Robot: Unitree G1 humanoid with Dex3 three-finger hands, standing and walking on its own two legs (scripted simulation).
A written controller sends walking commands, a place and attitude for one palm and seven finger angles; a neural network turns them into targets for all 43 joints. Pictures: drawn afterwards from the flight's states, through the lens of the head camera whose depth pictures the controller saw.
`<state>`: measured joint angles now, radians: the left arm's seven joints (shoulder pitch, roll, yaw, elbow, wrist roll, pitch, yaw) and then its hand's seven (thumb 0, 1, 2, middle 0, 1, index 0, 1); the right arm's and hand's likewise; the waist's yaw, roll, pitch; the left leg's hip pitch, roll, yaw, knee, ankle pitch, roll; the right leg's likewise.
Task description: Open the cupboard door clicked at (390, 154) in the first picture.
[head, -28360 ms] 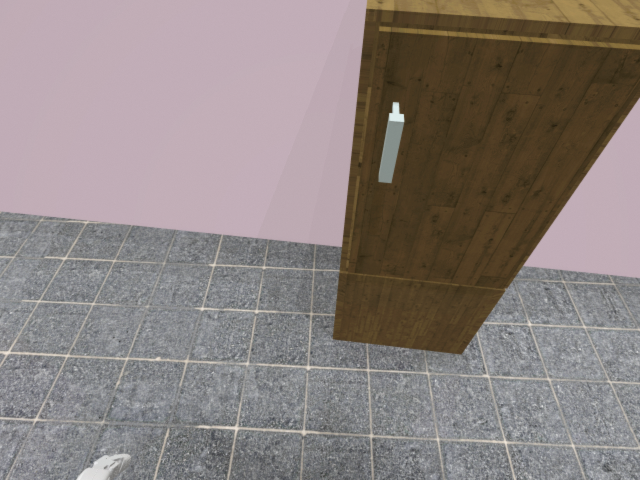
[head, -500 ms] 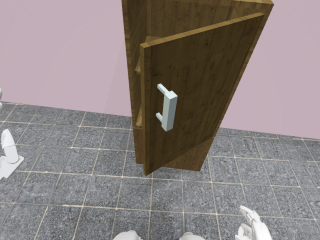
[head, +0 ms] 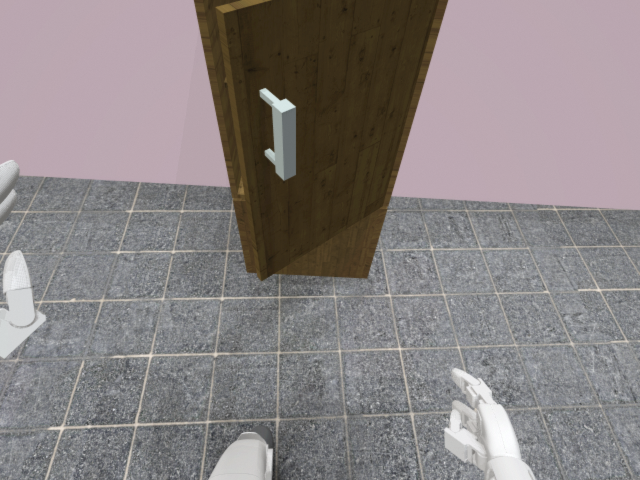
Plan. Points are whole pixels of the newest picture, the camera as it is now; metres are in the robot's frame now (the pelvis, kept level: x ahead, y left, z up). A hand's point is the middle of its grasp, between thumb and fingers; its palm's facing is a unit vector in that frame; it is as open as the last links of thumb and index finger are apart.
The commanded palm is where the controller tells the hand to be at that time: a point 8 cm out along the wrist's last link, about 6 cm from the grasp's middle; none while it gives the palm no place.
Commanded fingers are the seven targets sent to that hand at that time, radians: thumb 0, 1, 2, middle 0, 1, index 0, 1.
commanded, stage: stop stepping back and stand still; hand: left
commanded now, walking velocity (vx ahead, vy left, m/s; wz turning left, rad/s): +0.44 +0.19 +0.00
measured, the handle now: (276, 134) +0.56 +0.09 +0.10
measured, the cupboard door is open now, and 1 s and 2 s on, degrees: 40 40 40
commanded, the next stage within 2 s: let the arm hang, fingers relaxed in 1.52 s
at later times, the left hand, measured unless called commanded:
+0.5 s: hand out of the picture +0.13 +0.22 +0.20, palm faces +0.37 -0.74 -0.56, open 7.4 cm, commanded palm +0.08 +0.27 +0.19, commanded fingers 0.00 0.90 0.90 -0.20 -0.30 -0.20 -0.30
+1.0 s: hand out of the picture +0.09 +0.25 +0.19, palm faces +0.39 -0.77 -0.51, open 7.4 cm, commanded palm +0.04 +0.29 +0.19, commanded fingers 0.00 0.90 0.90 -0.20 -0.30 -0.20 -0.30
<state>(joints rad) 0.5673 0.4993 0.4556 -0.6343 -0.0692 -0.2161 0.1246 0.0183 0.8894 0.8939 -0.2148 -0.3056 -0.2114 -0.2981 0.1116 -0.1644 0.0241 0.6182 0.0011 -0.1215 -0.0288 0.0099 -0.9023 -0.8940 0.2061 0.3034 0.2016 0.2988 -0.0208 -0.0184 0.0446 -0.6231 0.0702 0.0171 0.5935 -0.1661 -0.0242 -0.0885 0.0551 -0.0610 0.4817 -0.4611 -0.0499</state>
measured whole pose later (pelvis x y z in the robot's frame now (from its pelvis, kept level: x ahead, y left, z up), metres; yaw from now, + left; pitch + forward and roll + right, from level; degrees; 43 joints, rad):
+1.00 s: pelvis -0.11 +0.00 +0.02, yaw -2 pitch -2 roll +0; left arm 0.58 0.44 0.43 -0.48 -0.04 -0.22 0.15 0.02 0.89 0.89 -0.22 -0.31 -0.21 -0.30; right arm 0.19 -0.22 -0.01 0.58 0.01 -0.13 -0.06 0.01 -0.91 -0.89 0.20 0.30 0.20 0.30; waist -0.01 0.01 0.02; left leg -0.20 0.04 0.05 0.48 -0.25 -0.01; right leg -0.24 0.03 -0.07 0.43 -0.16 -0.05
